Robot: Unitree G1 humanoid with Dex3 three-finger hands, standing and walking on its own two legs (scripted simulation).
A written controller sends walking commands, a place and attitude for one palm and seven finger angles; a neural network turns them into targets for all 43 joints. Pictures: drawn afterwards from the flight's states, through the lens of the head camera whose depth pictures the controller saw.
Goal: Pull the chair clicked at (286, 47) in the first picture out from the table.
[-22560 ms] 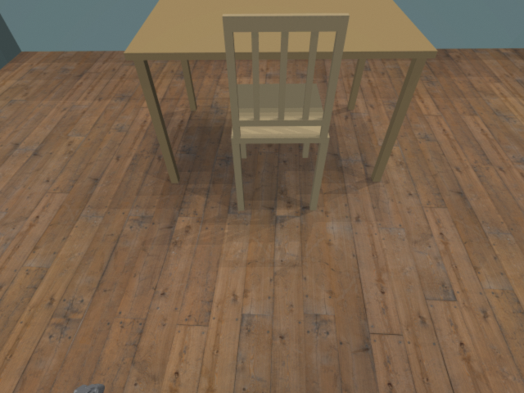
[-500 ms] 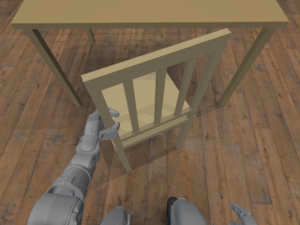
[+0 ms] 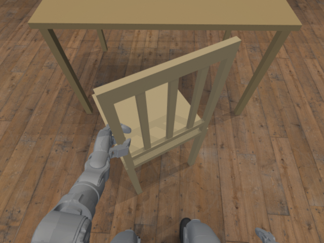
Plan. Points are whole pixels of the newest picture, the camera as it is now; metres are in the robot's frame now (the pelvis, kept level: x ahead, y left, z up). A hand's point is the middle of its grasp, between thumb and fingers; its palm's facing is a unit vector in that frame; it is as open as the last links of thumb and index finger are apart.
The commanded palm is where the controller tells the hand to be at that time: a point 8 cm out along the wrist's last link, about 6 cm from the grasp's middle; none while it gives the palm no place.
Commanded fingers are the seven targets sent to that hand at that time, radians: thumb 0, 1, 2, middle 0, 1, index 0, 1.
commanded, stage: step backward, pulling the chair out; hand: left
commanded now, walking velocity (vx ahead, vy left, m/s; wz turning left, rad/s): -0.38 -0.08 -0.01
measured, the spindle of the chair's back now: (171, 113) +0.48 -0.03 -0.05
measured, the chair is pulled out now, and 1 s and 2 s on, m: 0.31 0.42 0.53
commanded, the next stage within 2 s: stop walking, hand still on the chair in 1.38 s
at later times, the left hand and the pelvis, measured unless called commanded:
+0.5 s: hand (119, 172) +0.29 +0.12 -0.06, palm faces -0.05 -0.97 -0.22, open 5.8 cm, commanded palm +0.29 +0.17 -0.05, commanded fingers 0.00 0.90 0.90 -0.50 -1.45 -0.50 -1.45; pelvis -0.07 -0.01 -0.01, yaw -1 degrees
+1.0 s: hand (115, 187) +0.25 +0.12 -0.05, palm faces -0.05 -0.98 -0.22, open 5.8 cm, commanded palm +0.25 +0.17 -0.05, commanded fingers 0.00 0.90 0.90 -0.50 -1.45 -0.50 -1.45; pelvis -0.11 -0.01 +0.01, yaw +0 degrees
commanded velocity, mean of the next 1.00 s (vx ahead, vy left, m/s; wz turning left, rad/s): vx -0.38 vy -0.04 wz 0.01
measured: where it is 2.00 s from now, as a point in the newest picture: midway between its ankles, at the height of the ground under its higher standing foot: outside the picture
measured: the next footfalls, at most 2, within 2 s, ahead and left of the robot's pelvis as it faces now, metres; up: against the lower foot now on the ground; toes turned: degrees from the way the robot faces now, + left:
left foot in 0.76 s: -0.12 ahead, +0.15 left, +0.00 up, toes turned -1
right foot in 0.98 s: -0.06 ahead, -0.14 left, +0.00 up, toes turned -5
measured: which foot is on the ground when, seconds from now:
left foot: down 0.00-0.56, up 0.58-0.74, down 0.76-1.00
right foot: down 0.00-0.78, up 0.80-0.96, down 0.98-1.00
